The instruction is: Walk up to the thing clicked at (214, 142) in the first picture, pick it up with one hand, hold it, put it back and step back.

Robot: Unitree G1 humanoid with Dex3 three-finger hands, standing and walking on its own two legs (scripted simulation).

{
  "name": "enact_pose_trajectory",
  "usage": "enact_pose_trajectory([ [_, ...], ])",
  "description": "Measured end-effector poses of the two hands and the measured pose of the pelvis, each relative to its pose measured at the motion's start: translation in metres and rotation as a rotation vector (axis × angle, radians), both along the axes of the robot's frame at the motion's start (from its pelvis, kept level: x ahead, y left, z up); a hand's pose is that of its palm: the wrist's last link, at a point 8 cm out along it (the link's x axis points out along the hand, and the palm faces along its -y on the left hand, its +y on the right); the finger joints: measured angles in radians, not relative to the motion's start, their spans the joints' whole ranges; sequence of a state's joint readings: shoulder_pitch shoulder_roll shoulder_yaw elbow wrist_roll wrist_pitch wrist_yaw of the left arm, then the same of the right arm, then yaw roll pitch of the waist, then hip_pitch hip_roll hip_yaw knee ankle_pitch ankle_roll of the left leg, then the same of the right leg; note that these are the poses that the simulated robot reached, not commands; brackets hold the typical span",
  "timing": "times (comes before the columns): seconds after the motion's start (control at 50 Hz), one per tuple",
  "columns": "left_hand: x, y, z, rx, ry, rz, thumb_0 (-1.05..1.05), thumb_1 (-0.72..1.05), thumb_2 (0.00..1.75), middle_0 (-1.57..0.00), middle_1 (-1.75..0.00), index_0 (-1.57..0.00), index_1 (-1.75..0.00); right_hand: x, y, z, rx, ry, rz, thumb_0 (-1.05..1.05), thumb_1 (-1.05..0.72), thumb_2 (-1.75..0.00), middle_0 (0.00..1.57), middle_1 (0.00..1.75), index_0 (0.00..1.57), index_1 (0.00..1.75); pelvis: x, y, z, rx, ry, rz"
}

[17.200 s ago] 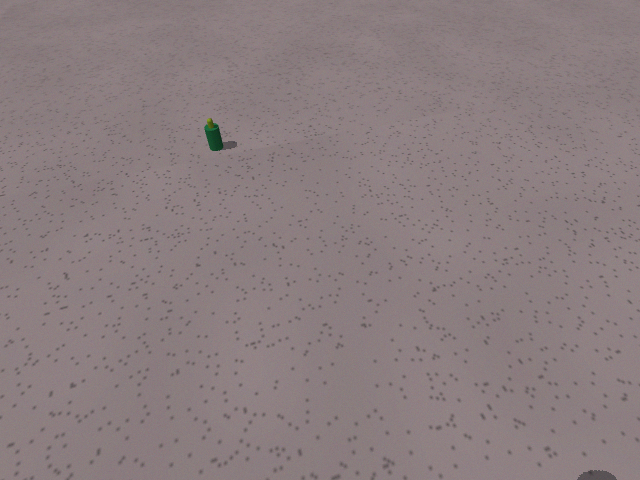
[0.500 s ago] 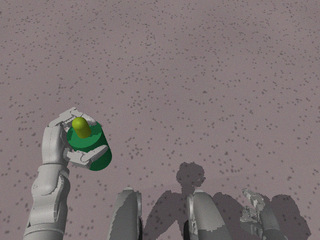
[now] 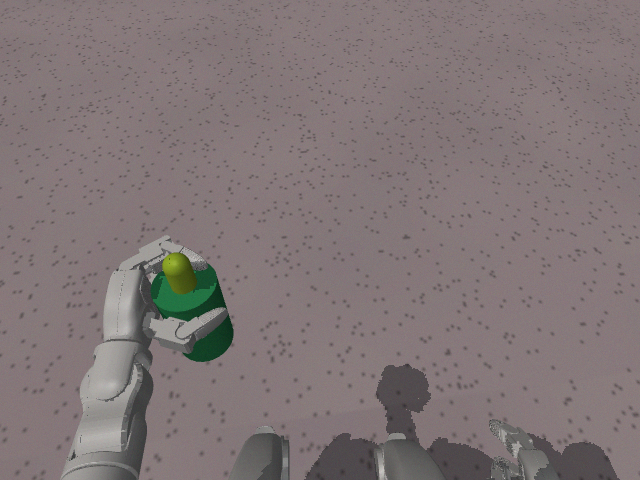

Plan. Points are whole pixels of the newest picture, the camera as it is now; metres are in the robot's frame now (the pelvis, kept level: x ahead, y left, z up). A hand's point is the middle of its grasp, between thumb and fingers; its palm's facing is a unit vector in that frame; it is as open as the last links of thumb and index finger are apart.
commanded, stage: lift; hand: left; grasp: from the side
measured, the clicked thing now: (192, 302) +0.34 +0.17 +0.01
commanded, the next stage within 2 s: hold in 0.62 s
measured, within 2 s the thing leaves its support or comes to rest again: neither
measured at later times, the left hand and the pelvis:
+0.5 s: hand (190, 274) +0.34 +0.16 +0.07, palm faces +0.02 -1.00 -0.01, open 8.5 cm; pelvis +0.01 -0.01 +0.04, yaw +0 degrees
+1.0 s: hand (186, 264) +0.34 +0.16 +0.09, palm faces +0.02 -1.00 +0.00, open 8.5 cm; pelvis +0.02 -0.01 +0.05, yaw +0 degrees
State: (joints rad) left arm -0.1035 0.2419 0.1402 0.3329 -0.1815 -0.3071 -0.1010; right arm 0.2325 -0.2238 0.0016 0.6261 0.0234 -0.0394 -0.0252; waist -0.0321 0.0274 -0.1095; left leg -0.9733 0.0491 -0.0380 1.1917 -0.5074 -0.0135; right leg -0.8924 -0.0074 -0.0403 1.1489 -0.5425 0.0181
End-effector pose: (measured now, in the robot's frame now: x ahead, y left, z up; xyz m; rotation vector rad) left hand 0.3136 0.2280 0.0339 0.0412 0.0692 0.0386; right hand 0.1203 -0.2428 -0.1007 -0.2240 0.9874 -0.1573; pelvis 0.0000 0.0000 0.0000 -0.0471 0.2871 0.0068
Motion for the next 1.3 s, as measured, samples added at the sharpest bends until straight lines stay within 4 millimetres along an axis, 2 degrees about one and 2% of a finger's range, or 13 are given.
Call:
enact_pose_trajectory([
  [0.26,0.000,-0.008,0.027,-0.013,-0.010,-0.008,0.03,-0.33,1.01,-0.72,-0.98,-0.94,-1.11,0.007,-0.002,0.025,0.008,-0.025,0.005,0.01,-0.90,-0.89,0.20,0.30,0.20,0.30,0.005,-0.005,0.025,0.014,-0.062,0.001],
  [0.48,0.006,-0.014,0.040,-0.030,-0.011,-0.017,0.03,-0.33,1.01,-0.72,-0.98,-0.94,-1.11,0.016,-0.008,0.039,-0.003,-0.031,0.004,0.01,-0.90,-0.89,0.20,0.30,0.20,0.30,0.014,-0.008,0.037,0.020,-0.096,0.001],
  [0.82,0.012,-0.014,0.055,-0.036,-0.019,-0.025,0.03,-0.33,1.01,-0.71,-0.99,-0.94,-1.12,0.016,-0.008,0.050,-0.001,-0.019,-0.008,0.01,-0.90,-0.90,0.20,0.30,0.20,0.30,0.020,-0.007,0.049,0.024,-0.136,-0.004],
  [1.3,0.002,-0.015,0.072,-0.028,-0.040,-0.018,0.03,-0.33,1.01,-0.71,-0.99,-0.94,-1.12,0.019,-0.004,0.063,0.009,-0.053,-0.001,0.01,-0.91,-0.90,0.20,0.30,0.20,0.30,0.016,-0.005,0.060,0.030,-0.189,-0.002],
])
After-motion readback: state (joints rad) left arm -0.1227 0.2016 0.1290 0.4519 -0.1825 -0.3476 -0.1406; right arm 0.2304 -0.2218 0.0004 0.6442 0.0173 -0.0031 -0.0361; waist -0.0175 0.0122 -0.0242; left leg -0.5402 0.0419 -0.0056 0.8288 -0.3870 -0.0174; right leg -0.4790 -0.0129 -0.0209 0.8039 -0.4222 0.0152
